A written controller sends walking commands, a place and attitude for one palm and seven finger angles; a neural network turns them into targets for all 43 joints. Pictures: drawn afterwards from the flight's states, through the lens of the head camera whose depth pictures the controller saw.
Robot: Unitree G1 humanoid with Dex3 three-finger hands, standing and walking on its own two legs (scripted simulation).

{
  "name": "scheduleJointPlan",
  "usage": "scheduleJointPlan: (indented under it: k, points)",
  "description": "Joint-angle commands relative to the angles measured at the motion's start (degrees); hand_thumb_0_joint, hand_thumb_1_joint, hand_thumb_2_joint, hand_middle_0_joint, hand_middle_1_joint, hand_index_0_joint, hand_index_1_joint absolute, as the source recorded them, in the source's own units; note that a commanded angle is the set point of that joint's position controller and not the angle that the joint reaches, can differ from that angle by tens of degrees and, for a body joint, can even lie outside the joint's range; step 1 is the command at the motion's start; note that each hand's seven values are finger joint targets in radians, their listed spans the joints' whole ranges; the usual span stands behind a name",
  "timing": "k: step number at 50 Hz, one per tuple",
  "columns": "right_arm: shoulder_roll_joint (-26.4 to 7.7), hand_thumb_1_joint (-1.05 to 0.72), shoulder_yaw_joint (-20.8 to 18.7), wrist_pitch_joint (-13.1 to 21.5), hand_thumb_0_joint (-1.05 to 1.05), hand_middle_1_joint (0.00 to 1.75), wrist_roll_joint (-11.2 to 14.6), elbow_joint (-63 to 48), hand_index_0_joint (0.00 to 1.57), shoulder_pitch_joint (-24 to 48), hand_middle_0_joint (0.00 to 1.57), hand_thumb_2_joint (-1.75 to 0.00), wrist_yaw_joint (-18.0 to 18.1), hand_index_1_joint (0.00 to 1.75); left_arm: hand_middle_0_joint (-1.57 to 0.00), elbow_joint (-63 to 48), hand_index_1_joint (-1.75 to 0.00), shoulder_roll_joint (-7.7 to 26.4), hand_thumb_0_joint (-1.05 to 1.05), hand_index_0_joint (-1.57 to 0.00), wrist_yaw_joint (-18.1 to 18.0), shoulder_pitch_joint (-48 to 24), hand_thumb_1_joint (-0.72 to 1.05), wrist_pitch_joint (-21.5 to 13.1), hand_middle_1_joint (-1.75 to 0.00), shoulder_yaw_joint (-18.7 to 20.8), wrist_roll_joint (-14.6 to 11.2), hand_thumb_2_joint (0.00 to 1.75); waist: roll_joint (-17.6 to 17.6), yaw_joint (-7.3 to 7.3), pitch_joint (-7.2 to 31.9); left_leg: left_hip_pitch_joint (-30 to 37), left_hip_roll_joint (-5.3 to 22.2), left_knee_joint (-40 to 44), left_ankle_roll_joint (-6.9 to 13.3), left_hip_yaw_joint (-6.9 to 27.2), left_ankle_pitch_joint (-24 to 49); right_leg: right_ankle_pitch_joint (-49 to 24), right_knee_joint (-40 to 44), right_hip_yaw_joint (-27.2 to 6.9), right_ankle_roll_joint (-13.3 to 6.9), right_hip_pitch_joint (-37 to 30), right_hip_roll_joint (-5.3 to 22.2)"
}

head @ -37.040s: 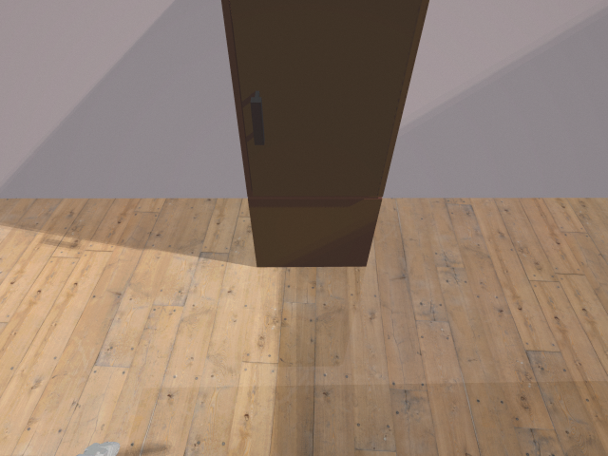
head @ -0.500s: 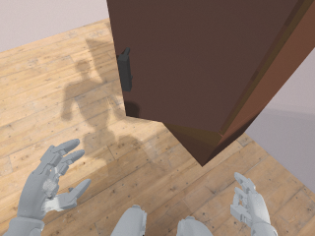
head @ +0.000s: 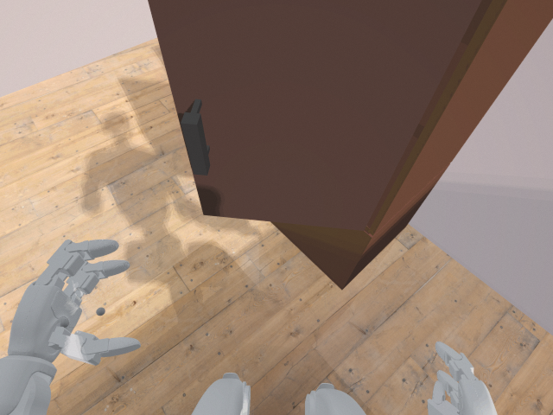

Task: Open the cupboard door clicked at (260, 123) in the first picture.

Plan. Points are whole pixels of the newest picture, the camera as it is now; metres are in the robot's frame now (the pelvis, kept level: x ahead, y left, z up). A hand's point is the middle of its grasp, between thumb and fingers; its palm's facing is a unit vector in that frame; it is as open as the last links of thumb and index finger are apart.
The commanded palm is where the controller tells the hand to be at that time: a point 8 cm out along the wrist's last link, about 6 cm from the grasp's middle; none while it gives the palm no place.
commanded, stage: raise the hand with hooked fingers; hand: left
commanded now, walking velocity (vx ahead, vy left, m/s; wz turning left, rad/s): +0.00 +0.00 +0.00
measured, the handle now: (199, 137) +0.55 +0.17 +0.04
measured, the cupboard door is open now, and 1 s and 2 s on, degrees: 42 42 42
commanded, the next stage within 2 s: move the hooked fingers beside the handle in 1.00 s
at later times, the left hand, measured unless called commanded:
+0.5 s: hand (56, 271) +0.28 +0.30 +0.06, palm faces -0.02 -1.00 -0.05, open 14.0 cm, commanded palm +0.26 +0.35 +0.06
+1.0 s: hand (56, 268) +0.29 +0.30 +0.05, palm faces -0.02 -1.00 -0.05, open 14.0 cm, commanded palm +0.26 +0.35 +0.06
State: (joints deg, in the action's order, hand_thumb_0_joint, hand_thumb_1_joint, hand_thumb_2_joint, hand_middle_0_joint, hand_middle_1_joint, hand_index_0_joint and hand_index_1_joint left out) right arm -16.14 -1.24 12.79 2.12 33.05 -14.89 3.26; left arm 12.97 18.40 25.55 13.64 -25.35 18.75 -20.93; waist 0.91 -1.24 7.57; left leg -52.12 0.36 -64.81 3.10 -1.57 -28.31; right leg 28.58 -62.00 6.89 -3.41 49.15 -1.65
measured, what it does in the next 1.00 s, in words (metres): stands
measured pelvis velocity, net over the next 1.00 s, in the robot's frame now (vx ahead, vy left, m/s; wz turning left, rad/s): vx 0.00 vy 0.03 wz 0.00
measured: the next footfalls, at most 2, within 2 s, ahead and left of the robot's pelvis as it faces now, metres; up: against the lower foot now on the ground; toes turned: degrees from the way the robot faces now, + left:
none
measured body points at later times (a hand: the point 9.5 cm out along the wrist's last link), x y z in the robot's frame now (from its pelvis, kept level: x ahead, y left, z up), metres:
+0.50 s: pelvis +0.00 +0.03 +0.01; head +0.08 +0.05 +0.45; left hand +0.28 +0.35 +0.06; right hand +0.16 -0.22 -0.07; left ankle +0.03 +0.08 -0.66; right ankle +0.02 -0.09 -0.65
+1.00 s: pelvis +0.00 +0.03 +0.01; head +0.08 +0.05 +0.45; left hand +0.28 +0.36 +0.06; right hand +0.16 -0.22 -0.07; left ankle +0.03 +0.08 -0.66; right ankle +0.02 -0.09 -0.65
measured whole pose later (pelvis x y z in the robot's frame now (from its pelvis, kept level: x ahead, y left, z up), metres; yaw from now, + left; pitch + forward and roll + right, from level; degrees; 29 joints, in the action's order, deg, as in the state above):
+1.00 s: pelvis +0.00 +0.03 +0.01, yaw +0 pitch +16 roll -4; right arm -16.2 1.8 10.5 1.9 30.3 -16.5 2.4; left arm 24.1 24.7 31.2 0.1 -19.9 24.3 -20.9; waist 1.3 -1.2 7.0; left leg -50.5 -0.9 -61.4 5.2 -1.9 -27.0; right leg 26.5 -57.3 6.4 -1.2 46.7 -0.8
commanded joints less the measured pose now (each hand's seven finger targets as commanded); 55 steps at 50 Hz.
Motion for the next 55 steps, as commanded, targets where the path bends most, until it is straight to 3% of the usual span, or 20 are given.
scheduleJointPlan:
  k: [1,4,8,9,11,13,16,19,23,24,25,27,30,34,42,46,49,51,55]
  points:
    - [-7.6,-0.9,-1.9,3.1,0.0,0.3,0.4,-9.0,0.2,1.6,0.2,-0.9,0.4,0.3,-0.29,-10.0,-1.14,12.4,0.0,-0.29,-0.3,-5.4,-0.41,-3.1,-1.14,6.2,-1.5,0.34,4.5,1.18,13.2,11.2,0.1,10.8,-1.2,4.6,14.0,-9.2,10.0,-5.5,1.8,-8.2,0.5]
    - [-8.2,-0.9,-1.4,2.7,0.0,0.3,0.5,-9.4,0.2,1.1,0.2,-0.9,0.4,0.3,-0.3,-8.4,-1.18,12.5,0.0,-0.3,0.8,-9.0,-0.48,-1.8,-1.18,5.2,-1.3,0.31,4.1,0.32,11.9,12.6,0.4,11.7,-1.5,5.5,13.0,-8.4,10.2,-4.7,1.6,-6.7,0.0]
    - [-8.7,-0.9,-1.0,2.7,0.0,0.3,0.4,-9.9,0.2,0.6,0.2,-0.9,0.7,0.3,-0.3,-7.2,-1.2,14.9,0.0,-0.3,1.7,-13.1,-0.5,-0.6,-1.2,6.5,-1.4,0.3,4.9,0.33,11.8,13.8,0.4,12.6,-1.8,6.3,12.4,-7.7,10.3,-4.1,1.1,-6.1,-0.3]
    - [-8.7,-0.9,-0.9,2.6,0.0,0.3,0.4,-9.9,0.2,0.5,0.2,-0.9,0.7,0.3,-0.3,-7.4,-1.2,15.5,0.0,-0.3,2.0,-14.0,-0.5,-0.4,-1.2,7.2,-1.4,0.3,5.0,0.6,13.6,14.7,0.4,12.8,-1.9,6.4,13.3,-8.3,10.1,-3.9,1.2,-6.6,-0.2]
    - [-8.7,-0.9,-1.0,2.6,0.0,0.3,0.5,-10.1,0.2,0.3,0.2,-0.9,0.7,0.3,-0.3,-6.1,-1.2,15.0,0.0,-0.3,2.3,-14.1,-0.5,-0.2,-1.2,7.0,-1.5,0.3,4.6,0.6,13.4,15.6,0.6,13.3,-2.2,6.7,13.7,-8.3,10.3,-3.6,1.3,-6.1,-0.2]
    - [-9.0,-0.9,-0.7,2.6,0.0,0.3,0.4,-10.1,0.2,0.1,0.2,-0.9,0.8,0.3,-0.3,-5.8,-1.2,16.4,0.0,-0.3,2.7,-16.6,-0.5,0.2,-1.2,7.5,-1.5,0.3,6.6,0.83,13.4,16.7,0.6,13.4,-2.7,7.3,15.2,-8.8,9.7,-3.3,0.8,-5.4,-0.4]
    - [-9.2,-0.9,-0.8,2.3,0.0,0.3,0.4,-9.9,0.2,-0.3,0.2,-0.9,0.7,0.3,-0.3,-3.3,-1.2,17.3,0.0,-0.3,3.5,-17.5,-0.5,1.1,-1.2,8.6,-1.5,0.3,4.6,0.69,13.7,17.2,0.8,14.0,-2.9,7.7,15.3,-8.8,10.2,-2.9,1.1,-5.3,-0.3]
    - [-9.5,-0.9,-0.8,2.1,0.0,0.3,0.4,-9.7,0.2,-0.9,0.2,-0.9,0.7,0.3,-0.3,-2.2,-1.2,18.7,0.0,-0.3,4.7,-20.1,-0.5,1.5,-1.2,9.4,-1.6,0.3,5.1,0.76,15.4,19.3,1.0,14.0,-3.5,8.0,18.5,-10.0,9.9,-2.8,1.0,-5.2,-0.4]
    - [-9.9,-0.9,-0.9,2.0,0.0,0.3,0.4,-9.5,0.2,-1.3,0.2,-0.9,1.0,0.3,-0.3,-0.4,-1.2,20.1,0.0,-0.3,5.7,-23.3,-0.5,1.9,-1.2,10.1,-1.9,0.3,5.4,0.67,14.7,19.2,1.0,14.2,-3.5,8.2,18.2,-9.5,10.1,-2.8,0.7,-4.6,-0.5]
    - [-10.0,-0.9,-0.9,1.8,0.0,0.3,0.5,-9.3,0.2,-1.5,0.2,-0.9,0.9,0.3,-0.3,0.0,-1.2,20.5,0.0,-0.3,5.9,-23.7,-0.5,1.9,-1.2,10.3,-1.6,0.3,7.1,0.68,15.2,20.7,1.2,14.5,-3.8,8.3,19.1,-9.5,10.2,-2.8,0.9,-4.1,-0.3]
    - [-10.0,-0.9,-0.9,1.7,0.0,0.3,0.4,-9.3,0.2,-1.7,0.2,-0.9,0.9,0.3,-0.3,0.9,-1.2,21.1,0.0,-0.3,6.1,-24.1,-0.5,2.2,-1.2,10.9,-1.8,0.3,6.2,0.77,15.3,20.5,1.2,14.8,-3.9,8.5,18.5,-9.2,10.3,-2.6,0.9,-4.2,-0.3]
    - [-10.0,-0.9,-1.1,1.7,0.0,0.3,0.6,-9.7,0.2,-1.7,0.2,-0.9,0.8,0.3,-0.3,1.7,-1.2,19.3,0.0,-0.3,6.6,-22.1,-0.5,2.6,-1.2,9.8,-2.2,0.3,5.5,0.94,15.5,20.5,1.1,14.9,-3.7,8.4,19.1,-9.7,10.7,-2.7,1.0,-4.7,-0.2]
    - [-10.1,-0.9,-1.4,1.6,0.0,0.3,0.5,-9.8,0.2,-2.3,0.2,-0.9,0.3,0.3,-0.3,1.5,-1.2,19.4,0.0,-0.3,6.8,-20.7,-0.5,2.7,-1.2,10.0,-2.3,0.3,4.4,1.0,16.2,21.0,1.3,14.2,-3.8,8.2,23.4,-11.7,10.6,-2.6,1.1,-5.2,-0.3]
    - [-10.2,-0.9,-1.5,1.4,0.0,0.3,0.2,-9.8,0.2,-2.5,0.2,-0.9,-0.1,0.3,-0.3,-0.8,-1.2,20.9,0.0,-0.3,5.6,-21.3,-0.5,1.8,-1.2,11.4,-2.1,0.3,6.5,1.27,16.8,21.7,1.5,14.1,-4.4,8.5,25.2,-11.6,9.9,-2.5,1.0,-4.5,-0.4]
    - [-10.1,-0.9,-1.5,0.8,0.0,0.3,0.3,-10.3,0.2,-1.9,0.2,-0.9,0.0,0.3,-0.3,-1.3,-1.2,20.4,0.0,-0.3,5.0,-21.5,-0.5,1.3,-1.2,10.9,-1.9,0.3,7.3,0.75,15.7,21.6,1.5,15.5,-4.3,9.3,18.0,-8.5,10.3,-2.5,1.1,-3.2,-0.3]
    - [-9.9,-0.9,-1.2,0.7,0.0,0.3,0.4,-10.2,0.2,-1.8,0.2,-0.9,0.2,0.3,-0.3,-0.1,-1.2,19.9,0.0,-0.3,5.5,-21.8,-0.5,1.6,-1.2,10.3,-2.0,0.3,5.7,0.45,15.1,19.9,1.2,14.9,-3.7,8.6,17.9,-9.1,10.6,-2.7,1.1,-4.3,-0.4]
    - [-9.9,-0.9,-1.1,0.8,0.0,0.3,0.4,-10.1,0.2,-2.0,0.2,-0.9,0.2,0.3,-0.3,-0.7,-1.2,20.5,0.0,-0.3,5.6,-22.6,-0.5,1.7,-1.2,10.6,-1.9,0.3,6.8,0.41,16.3,20.8,1.2,14.6,-3.9,8.7,18.8,-9.4,10.5,-2.8,1.0,-4.1,-0.4]
    - [-9.8,-0.9,-1.1,0.9,0.0,0.3,0.5,-10.1,0.2,-1.6,0.2,-0.9,0.3,0.3,-0.3,-0.4,-1.2,20.0,0.0,-0.3,5.7,-22.4,-0.5,1.5,-1.2,10.2,-2.2,0.3,5.6,0.38,15.1,20.2,1.2,14.7,-3.8,8.8,18.1,-9.3,10.6,-2.8,1.1,-4.1,-0.4]
    - [-9.7,-0.9,-0.9,0.8,0.0,0.3,0.4,-10.1,0.2,-1.6,0.2,-0.9,0.3,0.3,-0.3,0.5,-1.2,20.4,0.0,-0.3,5.8,-22.0,-0.5,1.8,-1.2,10.3,-1.8,0.3,6.7,0.6,14.9,19.6,1.1,14.2,-3.7,8.2,18.9,-9.8,10.5,-3.0,1.0,-4.3,-0.4]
